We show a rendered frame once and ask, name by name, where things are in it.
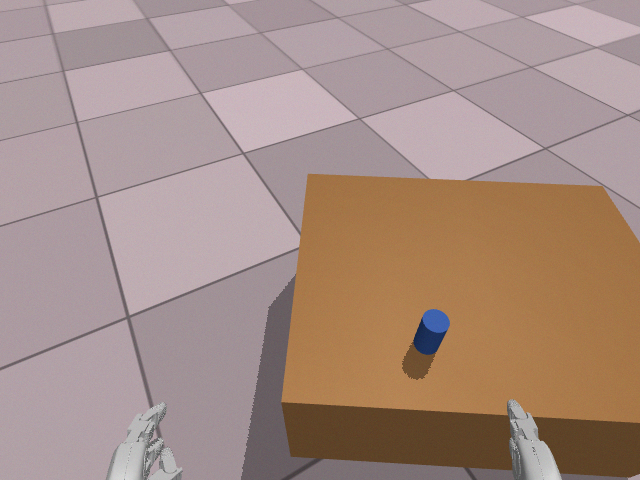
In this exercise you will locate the right robot hand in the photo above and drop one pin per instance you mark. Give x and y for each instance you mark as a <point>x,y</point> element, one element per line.
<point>531,458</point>

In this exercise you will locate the left robot hand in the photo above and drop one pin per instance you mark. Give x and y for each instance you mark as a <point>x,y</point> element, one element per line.
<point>133,459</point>

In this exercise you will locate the can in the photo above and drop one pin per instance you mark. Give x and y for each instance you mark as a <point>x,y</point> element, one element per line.
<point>431,331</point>

